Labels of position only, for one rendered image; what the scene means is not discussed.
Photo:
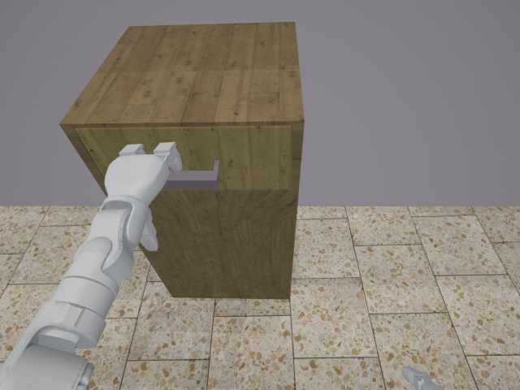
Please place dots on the drawer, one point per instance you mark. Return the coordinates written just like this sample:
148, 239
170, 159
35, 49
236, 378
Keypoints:
251, 157

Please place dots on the right robot hand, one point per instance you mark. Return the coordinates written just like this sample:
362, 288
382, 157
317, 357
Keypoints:
420, 380

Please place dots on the cabinet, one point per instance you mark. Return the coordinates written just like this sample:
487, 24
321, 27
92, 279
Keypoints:
212, 243

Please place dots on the robot left forearm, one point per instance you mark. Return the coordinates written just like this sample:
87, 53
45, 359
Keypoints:
74, 317

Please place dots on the handle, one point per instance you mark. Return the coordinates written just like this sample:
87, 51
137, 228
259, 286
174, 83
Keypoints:
194, 179

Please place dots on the robot left upper arm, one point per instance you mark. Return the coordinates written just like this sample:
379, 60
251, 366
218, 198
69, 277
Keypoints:
42, 368

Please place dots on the left robot hand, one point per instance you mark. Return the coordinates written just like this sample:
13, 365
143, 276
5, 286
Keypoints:
142, 176

